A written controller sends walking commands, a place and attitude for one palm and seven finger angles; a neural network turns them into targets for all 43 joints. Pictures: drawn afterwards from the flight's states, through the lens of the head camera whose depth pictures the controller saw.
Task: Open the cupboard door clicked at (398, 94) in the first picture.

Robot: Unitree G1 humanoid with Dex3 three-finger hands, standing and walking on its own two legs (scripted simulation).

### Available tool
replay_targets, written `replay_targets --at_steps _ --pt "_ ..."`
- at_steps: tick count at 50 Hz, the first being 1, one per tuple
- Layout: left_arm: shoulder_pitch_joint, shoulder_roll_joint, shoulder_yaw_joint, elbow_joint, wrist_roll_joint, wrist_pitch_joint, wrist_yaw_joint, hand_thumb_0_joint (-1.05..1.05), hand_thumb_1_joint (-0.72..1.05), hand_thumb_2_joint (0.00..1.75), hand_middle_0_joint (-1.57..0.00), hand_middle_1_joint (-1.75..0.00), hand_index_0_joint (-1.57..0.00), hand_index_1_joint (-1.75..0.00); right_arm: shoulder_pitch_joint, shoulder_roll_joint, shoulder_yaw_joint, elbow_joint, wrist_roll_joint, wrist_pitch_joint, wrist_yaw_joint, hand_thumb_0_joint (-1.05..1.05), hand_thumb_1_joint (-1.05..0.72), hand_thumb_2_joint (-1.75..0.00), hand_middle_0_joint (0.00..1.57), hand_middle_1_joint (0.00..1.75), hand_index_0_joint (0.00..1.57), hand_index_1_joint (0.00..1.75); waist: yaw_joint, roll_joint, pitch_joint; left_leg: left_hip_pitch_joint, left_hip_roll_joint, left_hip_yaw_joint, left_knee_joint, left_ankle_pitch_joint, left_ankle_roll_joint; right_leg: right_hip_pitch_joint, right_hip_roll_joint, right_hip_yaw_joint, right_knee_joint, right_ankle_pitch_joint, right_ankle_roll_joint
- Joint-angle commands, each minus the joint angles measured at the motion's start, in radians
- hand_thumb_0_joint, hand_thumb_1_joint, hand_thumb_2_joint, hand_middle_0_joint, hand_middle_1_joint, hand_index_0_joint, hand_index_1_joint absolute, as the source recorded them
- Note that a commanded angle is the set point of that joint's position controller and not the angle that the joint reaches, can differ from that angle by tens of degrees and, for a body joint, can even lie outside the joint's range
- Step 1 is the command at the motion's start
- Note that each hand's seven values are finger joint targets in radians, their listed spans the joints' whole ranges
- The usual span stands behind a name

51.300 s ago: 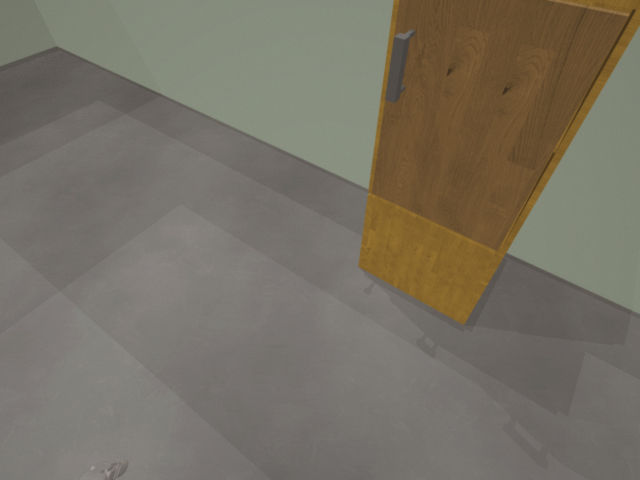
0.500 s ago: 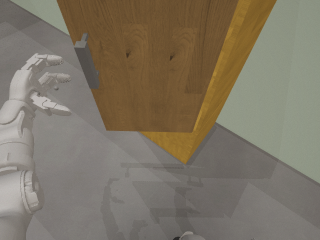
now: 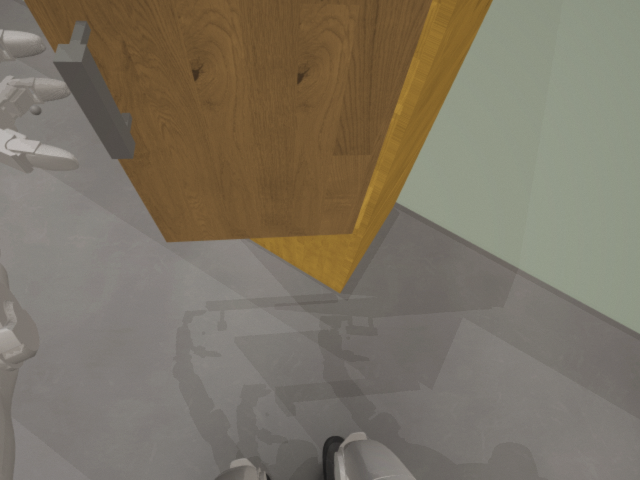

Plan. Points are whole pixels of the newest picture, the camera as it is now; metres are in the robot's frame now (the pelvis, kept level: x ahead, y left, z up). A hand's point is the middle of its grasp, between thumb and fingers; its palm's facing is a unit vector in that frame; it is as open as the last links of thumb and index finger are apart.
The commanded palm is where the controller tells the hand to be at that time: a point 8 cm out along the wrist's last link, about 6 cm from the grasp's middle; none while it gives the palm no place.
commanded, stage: move the hooked fingers beside the handle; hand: left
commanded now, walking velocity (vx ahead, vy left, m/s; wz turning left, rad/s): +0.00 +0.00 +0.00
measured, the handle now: (103, 95) +0.55 +0.20 +0.11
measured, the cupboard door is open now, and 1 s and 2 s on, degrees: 37 37 37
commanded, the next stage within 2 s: slide the fingers in behind the handle in 0.74 s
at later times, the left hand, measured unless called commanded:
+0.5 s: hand (24, 127) +0.50 +0.27 +0.12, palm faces -0.02 -1.00 +0.02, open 14.0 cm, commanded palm +0.48 +0.31 +0.11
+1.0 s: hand (52, 121) +0.50 +0.24 +0.12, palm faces -0.02 -1.00 -0.01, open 14.0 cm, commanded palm +0.48 +0.29 +0.11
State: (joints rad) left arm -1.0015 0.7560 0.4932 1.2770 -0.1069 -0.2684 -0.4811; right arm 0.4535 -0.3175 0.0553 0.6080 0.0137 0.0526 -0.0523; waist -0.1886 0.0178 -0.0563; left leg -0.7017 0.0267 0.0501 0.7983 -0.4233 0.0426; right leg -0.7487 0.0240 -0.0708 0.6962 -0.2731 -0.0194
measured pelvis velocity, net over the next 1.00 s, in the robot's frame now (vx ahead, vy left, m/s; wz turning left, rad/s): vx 0.00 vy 0.00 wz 0.00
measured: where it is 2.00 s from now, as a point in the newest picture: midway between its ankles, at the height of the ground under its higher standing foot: outside the picture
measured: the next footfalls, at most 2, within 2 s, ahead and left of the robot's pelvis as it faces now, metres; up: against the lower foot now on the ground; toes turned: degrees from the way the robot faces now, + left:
none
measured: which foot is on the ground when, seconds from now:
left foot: down 0.00-1.00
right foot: down 0.00-1.00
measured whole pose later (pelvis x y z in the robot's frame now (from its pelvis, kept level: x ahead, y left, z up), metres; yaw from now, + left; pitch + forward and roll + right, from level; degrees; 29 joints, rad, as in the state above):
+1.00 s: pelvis +0.00 +0.00 +0.00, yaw +0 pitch +18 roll -3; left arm -0.96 0.67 0.45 1.23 -0.12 -0.28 -0.43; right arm 0.45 -0.30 0.06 0.60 0.01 0.08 -0.03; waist -0.17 0.03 -0.07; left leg -0.71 0.02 0.04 0.83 -0.44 0.05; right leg -0.75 0.02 -0.07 0.72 -0.29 -0.02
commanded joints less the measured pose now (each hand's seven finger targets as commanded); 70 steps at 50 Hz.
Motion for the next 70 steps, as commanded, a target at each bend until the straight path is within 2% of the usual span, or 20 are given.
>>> replay_targets --at_steps 1,11,13,15,18,20,23,26,28,31,33,36,43,48,51,55,59,64,66,70 --pt "-0.344 0.257 0.018 -0.217 -0.050 -0.057 -0.026 0.00 -0.50 0.30 -0.30 -1.20 -0.30 -1.20 0.170 -0.181 -0.071 -0.053 0.000 0.003 -0.008 0.00 -0.90 -0.90 0.20 0.30 0.20 0.30 0.028 0.121 -0.507 0.283 0.005 -0.095 -0.056 0.562 -0.020 0.281 0.019 0.049 -0.011 0.370 -0.006" --pt "-0.364 0.294 0.054 -0.325 -0.051 -0.079 0.000 0.00 -0.50 0.30 -0.30 -1.20 -0.30 -1.20 0.151 -0.174 -0.074 -0.070 0.000 0.027 0.002 0.00 -0.90 -0.90 0.20 0.30 0.20 0.30 0.039 0.172 -0.507 0.299 0.005 -0.089 -0.051 0.581 -0.023 0.285 0.021 0.050 -0.003 0.384 -0.008" --pt "-0.350 0.283 0.046 -0.299 -0.052 -0.076 -0.003 0.00 -0.50 0.30 -0.30 -1.20 -0.30 -1.20 0.146 -0.172 -0.073 -0.068 0.003 0.027 0.000 0.00 -0.90 -0.90 0.20 0.30 0.20 0.30 0.033 0.136 -0.476 0.275 0.004 -0.089 -0.052 0.559 -0.021 0.288 0.021 0.048 -0.004 0.380 -0.005" --pt "-0.359 0.250 0.024 -0.327 -0.057 -0.080 -0.007 0.00 -0.50 0.30 -0.30 -1.20 -0.30 -1.20 0.140 -0.169 -0.072 -0.073 0.002 0.027 0.000 0.00 -0.90 -0.90 0.20 0.30 0.20 0.30 0.035 0.194 -0.497 0.325 0.007 -0.096 -0.046 0.619 -0.029 0.260 0.023 0.043 0.002 0.382 -0.012" --pt "-0.322 0.226 0.010 -0.277 -0.063 -0.065 -0.015 0.00 -0.50 0.30 -0.30 -1.20 -0.30 -1.20 0.135 -0.169 -0.071 -0.066 0.004 0.028 0.002 0.00 -0.90 -0.90 0.20 0.30 0.20 0.30 0.031 0.139 -0.461 0.310 0.011 -0.101 -0.046 0.615 -0.033 0.246 0.024 0.036 -0.003 0.368 -0.005" --pt "-0.341 0.188 -0.019 -0.314 -0.066 -0.067 -0.018 0.00 -0.50 0.30 -0.30 -1.20 -0.30 -1.20 0.129 -0.165 -0.072 -0.072 0.005 0.027 0.001 0.00 -0.90 -0.90 0.20 0.30 0.20 0.30 0.031 0.196 -0.484 0.352 0.011 -0.106 -0.039 0.667 -0.041 0.224 0.023 0.033 0.005 0.371 -0.012" --pt "-0.335 0.195 -0.009 -0.269 -0.068 -0.057 -0.011 0.00 -0.50 0.30 -0.30 -1.20 -0.30 -1.20 0.128 -0.169 -0.072 -0.063 0.003 0.027 0.002 0.00 -0.90 -0.90 0.20 0.30 0.20 0.30 0.025 0.122 -0.445 0.312 0.013 -0.111 -0.042 0.609 -0.038 0.223 0.023 0.032 -0.002 0.346 -0.006" --pt "-0.382 0.208 -0.005 -0.321 -0.064 -0.073 -0.004 0.00 -0.50 0.30 -0.30 -1.20 -0.30 -1.20 0.126 -0.169 -0.072 -0.061 0.000 0.024 0.001 0.00 -0.90 -0.90 0.20 0.30 0.20 0.30 0.030 0.174 -0.485 0.345 0.013 -0.117 -0.036 0.644 -0.047 0.216 0.021 0.032 0.008 0.351 -0.011" --pt "-0.374 0.141 -0.051 -0.301 -0.062 -0.072 0.002 0.00 -0.50 0.30 -0.30 -1.20 -0.30 -1.20 0.119 -0.162 -0.072 -0.059 0.000 0.022 0.004 0.00 -0.90 -0.90 0.20 0.30 0.20 0.30 0.017 0.165 -0.462 0.364 0.017 -0.126 -0.034 0.646 -0.054 0.174 0.023 0.024 0.004 0.316 -0.008" --pt "-0.405 0.187 -0.019 -0.287 -0.059 -0.076 0.017 0.00 -0.50 0.30 -0.30 -1.20 -0.30 -1.20 0.119 -0.169 -0.069 -0.055 0.001 0.020 -0.001 0.00 -0.90 -0.90 0.20 0.30 0.20 0.30 0.019 0.150 -0.460 0.324 0.012 -0.124 -0.039 0.590 -0.047 0.195 0.021 0.030 0.008 0.308 -0.009" --pt "-0.420 0.160 -0.046 -0.263 -0.045 -0.070 0.027 0.00 -0.50 0.30 -0.30 -1.20 -0.30 -1.20 0.119 -0.165 -0.066 -0.049 0.000 0.015 0.000 0.00 -0.90 -0.90 0.20 0.30 0.20 0.30 0.010 0.149 -0.431 0.311 0.011 -0.128 -0.040 0.549 -0.048 0.170 0.020 0.024 0.006 0.273 -0.009" --pt "-0.452 0.192 -0.023 -0.296 -0.041 -0.084 0.042 0.00 -0.50 0.30 -0.30 -1.20 -0.30 -1.20 0.128 -0.168 -0.066 -0.047 -0.003 0.009 -0.001 0.00 -0.90 -0.90 0.20 0.30 0.20 0.30 0.017 0.182 -0.493 0.336 0.012 -0.130 -0.036 0.573 -0.053 0.186 0.020 0.028 0.015 0.285 -0.011" --pt "-0.387 0.237 0.005 -0.218 -0.028 -0.068 0.047 0.00 -0.50 0.30 -0.30 -1.20 -0.30 -1.20 0.132 -0.171 -0.061 -0.063 0.001 0.011 0.001 0.00 -0.90 -0.90 0.20 0.30 0.20 0.30 0.024 0.095 -0.433 0.195 -0.001 -0.102 -0.052 0.426 -0.023 0.261 0.018 0.043 0.004 0.283 -0.006" --pt "-0.399 0.178 -0.030 -0.273 -0.040 -0.085 0.041 0.00 -0.50 0.30 -0.30 -1.20 -0.30 -1.20 0.135 -0.166 -0.064 -0.066 0.000 0.007 0.002 0.00 -0.90 -0.90 0.20 0.30 0.20 0.30 0.022 0.158 -0.473 0.258 0.002 -0.105 -0.054 0.452 -0.030 0.239 0.021 0.039 0.003 0.275 -0.010" --pt "-0.390 0.187 -0.014 -0.254 -0.051 -0.080 0.046 0.00 -0.50 0.30 -0.30 -1.20 -0.30 -1.20 0.144 -0.172 -0.067 -0.056 0.000 0.006 0.001 0.00 -0.90 -0.90 0.20 0.30 0.20 0.30 0.018 0.099 -0.450 0.227 0.003 -0.102 -0.057 0.421 -0.019 0.249 0.022 0.043 -0.005 0.273 -0.007" --pt "-0.435 0.159 -0.042 -0.308 -0.040 -0.087 0.061 0.00 -0.50 0.30 -0.30 -1.20 -0.30 -1.20 0.145 -0.164 -0.068 -0.055 -0.002 0.000 0.000 0.00 -0.90 -0.90 0.20 0.30 0.20 0.30 0.012 0.163 -0.478 0.249 -0.003 -0.097 -0.058 0.419 -0.017 0.250 0.019 0.046 -0.002 0.275 -0.012" --pt "-0.433 0.102 -0.082 -0.280 -0.037 -0.077 0.072 0.00 -0.50 0.30 -0.30 -1.20 -0.30 -1.20 0.145 -0.160 -0.070 -0.040 -0.002 -0.003 0.004 0.00 -0.90 -0.90 0.20 0.30 0.20 0.30 -0.003 0.135 -0.440 0.250 0.000 -0.100 -0.058 0.411 -0.017 0.223 0.019 0.043 -0.012 0.264 -0.005" --pt "-0.418 0.131 -0.055 -0.273 -0.032 -0.078 0.090 0.00 -0.50 0.30 -0.30 -1.20 -0.30 -1.20 0.143 -0.160 -0.069 -0.044 -0.002 -0.009 0.005 0.00 -0.90 -0.90 0.20 0.30 0.20 0.30 0.010 0.110 -0.449 0.216 -0.005 -0.093 -0.057 0.396 -0.012 0.262 0.016 0.050 -0.008 0.282 -0.006" --pt "-0.436 0.119 -0.061 -0.314 -0.029 -0.093 0.097 0.00 -0.50 0.30 -0.30 -1.20 -0.30 -1.20 0.144 -0.157 -0.072 -0.040 -0.004 -0.012 0.007 0.00 -0.90 -0.90 0.20 0.30 0.20 0.30 0.013 0.163 -0.494 0.275 -0.002 -0.102 -0.050 0.458 -0.021 0.244 0.016 0.046 0.002 0.302 -0.009" --pt "-0.433 0.039 -0.101 -0.309 -0.053 -0.090 0.099 0.00 -0.50 0.30 -0.30 -1.20 -0.30 -1.20 0.136 -0.151 -0.073 -0.043 -0.003 -0.014 0.010 0.00 -0.90 -0.90 0.20 0.30 0.20 0.30 0.001 0.126 -0.467 0.284 -0.001 -0.104 -0.049 0.485 -0.020 0.237 0.020 0.038 0.001 0.315 -0.011"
